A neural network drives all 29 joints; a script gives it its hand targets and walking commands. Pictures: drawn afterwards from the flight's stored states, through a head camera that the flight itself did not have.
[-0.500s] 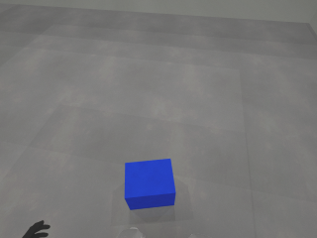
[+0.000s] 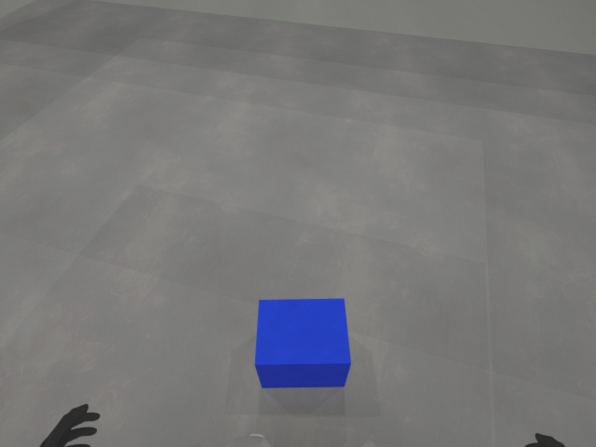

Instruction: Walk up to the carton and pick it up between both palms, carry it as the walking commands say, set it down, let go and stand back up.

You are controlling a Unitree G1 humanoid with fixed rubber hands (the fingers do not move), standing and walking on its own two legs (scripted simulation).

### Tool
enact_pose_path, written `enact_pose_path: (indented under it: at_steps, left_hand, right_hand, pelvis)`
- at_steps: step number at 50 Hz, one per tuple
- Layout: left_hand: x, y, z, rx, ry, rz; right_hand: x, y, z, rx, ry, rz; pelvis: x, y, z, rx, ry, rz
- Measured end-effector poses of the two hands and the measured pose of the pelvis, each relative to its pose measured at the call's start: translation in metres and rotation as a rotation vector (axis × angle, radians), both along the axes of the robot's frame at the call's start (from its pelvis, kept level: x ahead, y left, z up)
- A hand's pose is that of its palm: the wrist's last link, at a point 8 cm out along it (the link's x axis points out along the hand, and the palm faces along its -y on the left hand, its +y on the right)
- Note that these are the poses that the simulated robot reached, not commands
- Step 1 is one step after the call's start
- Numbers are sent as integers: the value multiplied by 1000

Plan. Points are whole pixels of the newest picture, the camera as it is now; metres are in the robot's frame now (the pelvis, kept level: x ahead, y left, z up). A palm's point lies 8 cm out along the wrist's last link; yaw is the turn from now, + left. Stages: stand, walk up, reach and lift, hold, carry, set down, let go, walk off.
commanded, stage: walk up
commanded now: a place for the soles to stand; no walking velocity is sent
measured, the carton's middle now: (302, 344) +0.50 +0.01 -0.64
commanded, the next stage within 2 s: reach and lift in 1.42 s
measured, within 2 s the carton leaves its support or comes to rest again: neither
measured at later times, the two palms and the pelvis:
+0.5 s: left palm (58, 431) +0.16 +0.33 -0.06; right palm out of the picture +0.12 -0.32 -0.08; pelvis +0.02 +0.00 +0.00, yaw +1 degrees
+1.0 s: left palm out of the picture +0.14 +0.35 -0.06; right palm (549, 440) +0.15 -0.31 -0.08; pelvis +0.03 +0.01 +0.00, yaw +2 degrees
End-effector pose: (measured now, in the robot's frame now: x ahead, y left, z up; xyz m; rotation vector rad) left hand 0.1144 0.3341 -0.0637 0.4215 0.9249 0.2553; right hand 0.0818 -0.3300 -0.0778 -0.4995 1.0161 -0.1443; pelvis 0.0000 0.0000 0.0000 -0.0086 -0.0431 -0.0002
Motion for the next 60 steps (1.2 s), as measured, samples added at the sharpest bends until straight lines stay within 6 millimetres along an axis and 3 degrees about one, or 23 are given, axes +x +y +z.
enact_pose_path:
  at_steps: [11,18,27,42,52,60]
  left_hand:
    - [17,2,-2,0,8,-3]
    - [40,0,3,-4,-33,-14]
    - [45,1,4,-6,-43,-11]
    - [45,1,5,-6,-54,-5]
    - [25,16,0,-9,-10,40]
    - [19,11,4,-1,-23,41]
  right_hand:
    - [33,7,1,13,-24,3]
    - [39,8,1,16,-31,7]
    - [42,9,2,17,-37,8]
    - [48,10,2,20,-35,21]
    - [67,25,3,34,-35,59]
    - [75,23,1,46,-39,61]
  pelvis:
    - [18,2,1,2,24,9]
    - [22,2,1,2,30,9]
    - [21,3,1,1,29,11]
    - [24,3,1,1,32,18]
    - [33,12,2,-1,41,46]
    - [34,7,3,1,39,60]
